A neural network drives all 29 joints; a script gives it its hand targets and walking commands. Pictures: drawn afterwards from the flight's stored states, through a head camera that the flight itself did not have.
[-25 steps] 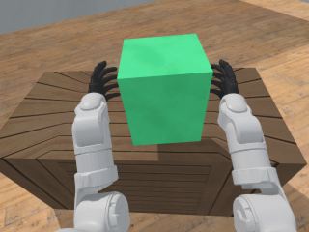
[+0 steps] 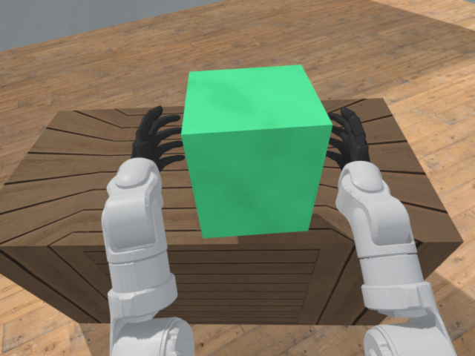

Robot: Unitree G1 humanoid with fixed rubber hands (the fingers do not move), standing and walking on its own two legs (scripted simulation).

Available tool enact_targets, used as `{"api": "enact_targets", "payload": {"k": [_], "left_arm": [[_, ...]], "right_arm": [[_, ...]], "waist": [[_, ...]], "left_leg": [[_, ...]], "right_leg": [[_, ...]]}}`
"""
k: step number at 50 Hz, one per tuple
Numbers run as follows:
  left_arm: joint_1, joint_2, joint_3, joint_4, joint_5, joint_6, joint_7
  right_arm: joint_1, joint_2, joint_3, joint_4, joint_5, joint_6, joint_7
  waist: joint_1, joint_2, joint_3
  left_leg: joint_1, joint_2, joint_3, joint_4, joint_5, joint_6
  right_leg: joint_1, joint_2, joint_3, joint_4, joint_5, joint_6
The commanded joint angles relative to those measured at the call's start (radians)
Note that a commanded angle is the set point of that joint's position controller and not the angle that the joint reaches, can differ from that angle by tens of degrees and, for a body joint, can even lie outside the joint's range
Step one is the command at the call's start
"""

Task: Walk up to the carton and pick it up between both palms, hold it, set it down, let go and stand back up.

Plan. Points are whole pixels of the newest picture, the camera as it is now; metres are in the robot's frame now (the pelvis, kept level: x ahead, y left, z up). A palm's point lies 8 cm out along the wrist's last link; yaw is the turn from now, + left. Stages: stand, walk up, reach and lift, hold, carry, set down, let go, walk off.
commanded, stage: hold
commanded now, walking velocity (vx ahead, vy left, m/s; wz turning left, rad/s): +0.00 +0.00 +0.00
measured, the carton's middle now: (250, 153) +0.45 -0.02 +0.09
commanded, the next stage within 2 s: set down in 1.60 s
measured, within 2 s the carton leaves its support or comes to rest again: neither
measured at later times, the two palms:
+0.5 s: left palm (143, 160) +0.36 +0.14 +0.18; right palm (337, 149) +0.37 -0.15 +0.16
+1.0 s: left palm (143, 153) +0.36 +0.14 +0.20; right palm (343, 148) +0.37 -0.16 +0.17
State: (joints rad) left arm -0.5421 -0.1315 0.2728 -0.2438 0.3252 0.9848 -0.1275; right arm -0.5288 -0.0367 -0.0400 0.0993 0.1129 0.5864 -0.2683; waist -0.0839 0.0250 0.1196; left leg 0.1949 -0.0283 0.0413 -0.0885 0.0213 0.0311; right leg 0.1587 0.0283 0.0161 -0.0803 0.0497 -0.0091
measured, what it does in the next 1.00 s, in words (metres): stands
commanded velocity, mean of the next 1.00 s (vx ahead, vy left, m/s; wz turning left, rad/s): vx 0.00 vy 0.00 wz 0.00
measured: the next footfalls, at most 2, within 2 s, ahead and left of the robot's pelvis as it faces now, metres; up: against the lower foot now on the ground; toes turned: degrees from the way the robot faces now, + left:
none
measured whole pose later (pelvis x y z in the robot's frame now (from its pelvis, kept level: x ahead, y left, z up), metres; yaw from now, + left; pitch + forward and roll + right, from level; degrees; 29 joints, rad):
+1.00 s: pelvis +0.00 +0.00 +0.00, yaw +0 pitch -5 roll +0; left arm -0.65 -0.14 0.33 -0.07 0.34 0.89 -0.09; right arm -0.64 -0.03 -0.10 0.25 0.03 0.53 -0.21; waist -0.06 0.03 0.08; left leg 0.13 -0.03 0.04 -0.09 0.04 0.04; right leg 0.08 0.03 0.01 -0.05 0.05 -0.01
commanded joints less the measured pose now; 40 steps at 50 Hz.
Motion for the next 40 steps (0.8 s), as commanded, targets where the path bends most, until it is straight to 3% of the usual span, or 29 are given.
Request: {"api": "enact_targets", "payload": {"k": [1, 5, 10, 14, 19, 24, 27, 30, 34, 40], "left_arm": [[-0.429, -0.212, -0.219, 0.037, -0.111, -0.070, -0.100], [-0.475, -0.224, -0.191, 0.121, -0.108, -0.107, -0.084], [-0.546, -0.256, -0.234, 0.099, -0.138, -0.160, -0.068], [-0.481, -0.252, -0.248, 0.113, -0.136, -0.155, -0.077], [-0.356, -0.264, -0.305, -0.023, -0.170, -0.107, -0.102], [-0.297, -0.244, -0.360, -0.184, -0.188, -0.053, -0.118], [-0.269, -0.235, -0.380, -0.220, -0.199, -0.024, -0.112], [-0.284, -0.225, -0.377, -0.224, -0.186, -0.007, -0.112], [-0.316, -0.200, -0.336, -0.131, -0.163, -0.003, -0.115], [-0.442, -0.218, -0.270, 0.002, -0.140, -0.051, -0.101]], "right_arm": [[-0.550, 0.281, 0.241, -0.108, 0.071, -0.065, 0.138], [-0.621, 0.289, 0.230, -0.062, 0.053, -0.094, 0.160], [-0.628, 0.323, 0.241, -0.024, 0.039, -0.121, 0.160], [-0.536, 0.322, 0.228, 0.015, 0.036, -0.110, 0.144], [-0.470, 0.333, 0.313, -0.121, 0.090, -0.083, 0.096], [-0.424, 0.330, 0.376, -0.249, 0.142, -0.056, 0.075], [-0.429, 0.316, 0.406, -0.330, 0.170, -0.047, 0.078], [-0.417, 0.294, 0.384, -0.317, 0.171, -0.039, 0.084], [-0.429, 0.263, 0.317, -0.230, 0.139, -0.030, 0.093], [-0.527, 0.252, 0.222, -0.102, 0.073, -0.057, 0.122]], "waist": [[0.054, -0.051, -0.269], [0.070, -0.056, -0.313], [0.040, -0.027, -0.388], [0.012, 0.002, -0.370], [-0.009, -0.014, -0.439], [0.001, -0.039, -0.443], [0.003, -0.066, -0.422], [0.000, -0.040, -0.364], [0.010, -0.017, -0.259], [0.017, 0.017, -0.245]], "left_leg": [[-0.023, 0.055, 0.000, -0.024, -0.006, -0.018], [-0.022, 0.054, 0.007, -0.013, -0.024, -0.006], [-0.001, 0.051, -0.004, 0.014, 0.059, -0.013], [0.004, 0.034, -0.002, 0.026, 0.144, -0.029], [0.037, 0.016, -0.017, 0.049, 0.367, -0.051], [0.066, 0.012, -0.017, 0.055, 0.482, -0.065], [0.060, 0.018, -0.019, 0.045, 0.477, -0.065], [0.066, 0.030, -0.013, 0.031, 0.370, -0.057], [0.015, 0.046, -0.001, 0.003, 0.168, -0.045], [-0.020, 0.059, 0.002, -0.006, -0.032, -0.032]], "right_leg": [[0.068, -0.019, 0.001, 0.035, -0.092, 0.052], [0.039, -0.020, 0.001, 0.037, -0.128, 0.047], [0.024, -0.021, 0.012, 0.047, -0.038, 0.035], [0.058, -0.023, 0.022, 0.043, 0.085, 0.042], [0.194, -0.020, 0.016, 0.076, 0.388, 0.050], [0.248, -0.018, 0.011, 0.098, 0.533, 0.062], [0.251, -0.014, 0.007, 0.099, 0.481, 0.065], [0.194, -0.020, 0.014, 0.074, 0.333, 0.067], [0.123, -0.021, 0.003, 0.044, 0.097, 0.066], [0.039, -0.015, -0.009, 0.029, -0.131, 0.048]]}}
